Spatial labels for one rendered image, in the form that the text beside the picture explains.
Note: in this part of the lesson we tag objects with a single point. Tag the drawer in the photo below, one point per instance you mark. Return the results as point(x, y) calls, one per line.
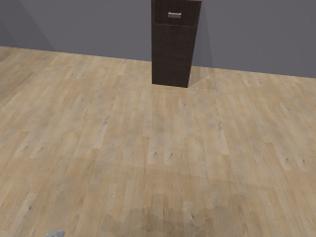
point(187, 9)

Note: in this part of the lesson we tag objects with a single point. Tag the handle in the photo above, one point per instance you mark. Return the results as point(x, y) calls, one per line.
point(174, 15)

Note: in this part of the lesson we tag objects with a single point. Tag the cabinet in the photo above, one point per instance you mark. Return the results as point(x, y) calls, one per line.
point(172, 50)

